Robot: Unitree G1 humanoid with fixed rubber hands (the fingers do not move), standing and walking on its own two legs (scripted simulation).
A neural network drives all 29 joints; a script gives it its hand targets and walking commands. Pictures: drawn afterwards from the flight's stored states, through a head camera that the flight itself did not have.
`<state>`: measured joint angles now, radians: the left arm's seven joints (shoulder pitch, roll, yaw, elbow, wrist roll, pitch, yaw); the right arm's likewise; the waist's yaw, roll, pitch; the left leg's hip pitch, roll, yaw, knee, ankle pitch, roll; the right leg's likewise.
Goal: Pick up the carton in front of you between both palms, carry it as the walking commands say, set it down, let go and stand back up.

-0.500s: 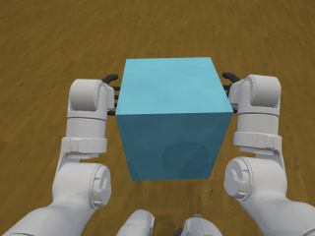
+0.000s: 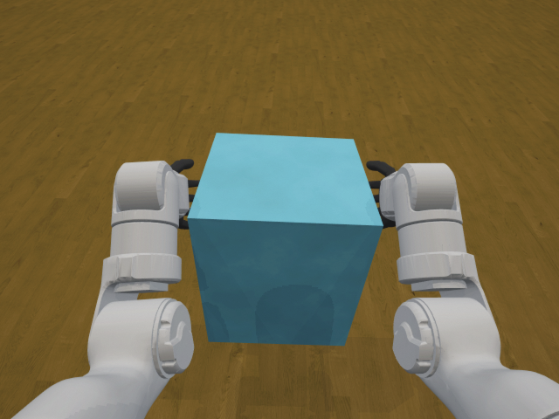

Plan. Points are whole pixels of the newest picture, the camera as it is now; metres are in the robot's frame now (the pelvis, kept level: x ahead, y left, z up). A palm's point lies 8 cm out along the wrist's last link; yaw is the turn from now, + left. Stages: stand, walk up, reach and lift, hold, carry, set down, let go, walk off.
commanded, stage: carry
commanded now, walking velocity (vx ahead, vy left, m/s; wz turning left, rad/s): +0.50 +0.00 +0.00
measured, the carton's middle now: (281, 240) +0.36 +0.00 +0.07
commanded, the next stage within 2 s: none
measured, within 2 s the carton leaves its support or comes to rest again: neither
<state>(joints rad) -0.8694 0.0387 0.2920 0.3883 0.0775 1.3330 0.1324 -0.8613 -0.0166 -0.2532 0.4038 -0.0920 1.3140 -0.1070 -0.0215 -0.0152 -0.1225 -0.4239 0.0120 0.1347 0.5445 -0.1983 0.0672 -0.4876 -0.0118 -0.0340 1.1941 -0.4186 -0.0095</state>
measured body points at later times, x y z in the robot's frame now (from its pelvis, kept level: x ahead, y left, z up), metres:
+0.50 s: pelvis +0.28 -0.05 +0.02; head +0.31 -0.06 +0.47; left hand +0.59 +0.11 +0.09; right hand +0.61 -0.20 +0.08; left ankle +0.27 +0.08 -0.67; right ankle +0.29 -0.14 -0.73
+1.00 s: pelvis +0.58 +0.01 +0.02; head +0.55 +0.02 +0.47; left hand +0.86 +0.15 +0.09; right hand +0.85 -0.15 +0.09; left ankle +0.56 +0.08 -0.73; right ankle +0.66 -0.14 -0.68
